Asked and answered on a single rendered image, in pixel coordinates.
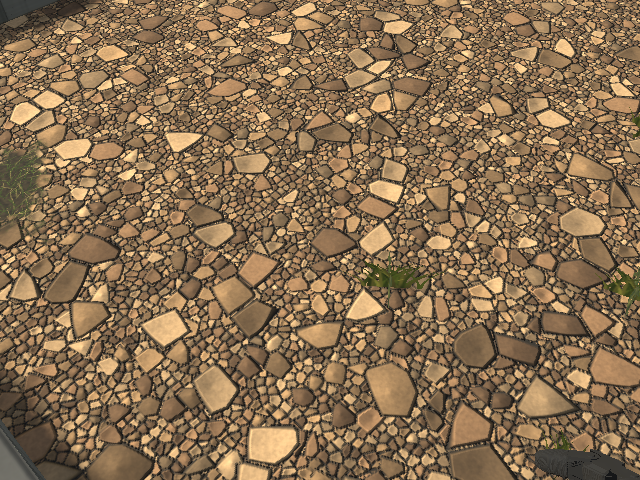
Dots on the right robot hand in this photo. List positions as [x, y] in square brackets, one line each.
[580, 465]

